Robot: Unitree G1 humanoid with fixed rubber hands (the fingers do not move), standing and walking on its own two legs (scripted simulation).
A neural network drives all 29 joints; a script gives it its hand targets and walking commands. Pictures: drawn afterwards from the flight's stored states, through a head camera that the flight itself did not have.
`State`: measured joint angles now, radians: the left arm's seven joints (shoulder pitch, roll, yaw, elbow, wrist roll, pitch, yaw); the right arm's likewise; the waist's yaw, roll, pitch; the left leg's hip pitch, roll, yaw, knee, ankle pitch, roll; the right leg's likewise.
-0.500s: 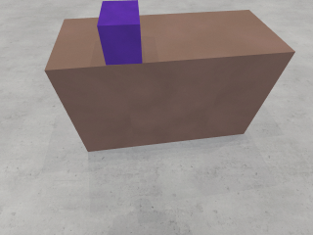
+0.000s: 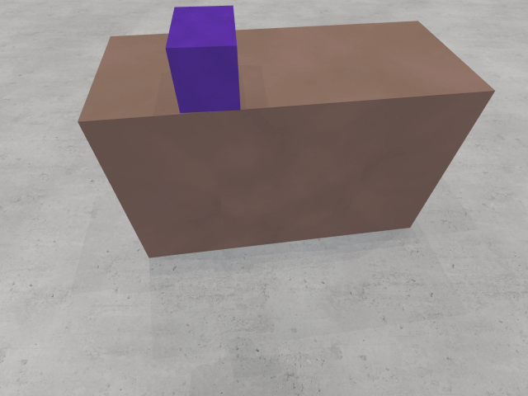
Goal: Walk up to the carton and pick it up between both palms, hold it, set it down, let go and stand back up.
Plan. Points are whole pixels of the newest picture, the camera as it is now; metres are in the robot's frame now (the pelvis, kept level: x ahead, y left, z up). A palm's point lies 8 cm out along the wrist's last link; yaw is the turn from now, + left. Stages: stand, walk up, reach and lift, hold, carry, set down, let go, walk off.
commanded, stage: stand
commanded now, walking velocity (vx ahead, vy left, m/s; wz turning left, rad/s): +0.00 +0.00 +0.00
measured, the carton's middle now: (207, 58) +0.94 +0.15 +0.04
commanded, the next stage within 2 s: walk up in 0.70 s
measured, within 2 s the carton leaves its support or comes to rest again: neither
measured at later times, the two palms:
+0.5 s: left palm out of the picture -0.04 +0.20 -0.15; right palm out of the picture -0.04 -0.19 -0.15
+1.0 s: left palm out of the picture -0.03 +0.21 -0.15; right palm out of the picture -0.03 -0.19 -0.14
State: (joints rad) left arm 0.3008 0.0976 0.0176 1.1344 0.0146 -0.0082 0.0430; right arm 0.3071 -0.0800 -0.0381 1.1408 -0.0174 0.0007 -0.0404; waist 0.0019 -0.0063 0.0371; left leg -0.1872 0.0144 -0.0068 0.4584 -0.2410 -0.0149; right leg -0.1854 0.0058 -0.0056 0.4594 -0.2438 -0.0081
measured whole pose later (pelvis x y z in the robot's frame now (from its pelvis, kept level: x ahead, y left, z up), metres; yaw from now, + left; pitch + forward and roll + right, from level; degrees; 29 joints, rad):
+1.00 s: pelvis +0.00 +0.01 +0.00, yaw +3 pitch +0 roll +0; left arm 0.37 0.10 0.03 1.06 0.04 -0.03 0.03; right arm 0.40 -0.09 -0.05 1.07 -0.04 0.02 0.00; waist 0.01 -0.01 -0.01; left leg -0.34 -0.01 0.02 0.74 -0.51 0.03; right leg -0.19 -0.03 -0.04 0.46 -0.32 -0.02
